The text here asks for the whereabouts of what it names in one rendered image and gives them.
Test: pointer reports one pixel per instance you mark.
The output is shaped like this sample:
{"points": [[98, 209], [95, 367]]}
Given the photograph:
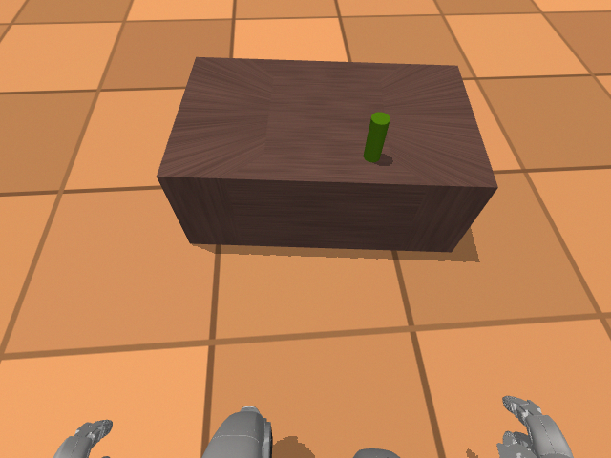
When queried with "left robot hand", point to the left robot hand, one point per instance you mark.
{"points": [[85, 438]]}

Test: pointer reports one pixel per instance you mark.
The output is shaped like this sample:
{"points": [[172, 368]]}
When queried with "right robot hand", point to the right robot hand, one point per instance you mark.
{"points": [[544, 436]]}

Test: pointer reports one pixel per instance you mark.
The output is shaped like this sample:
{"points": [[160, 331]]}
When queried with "can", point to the can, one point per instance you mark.
{"points": [[378, 127]]}

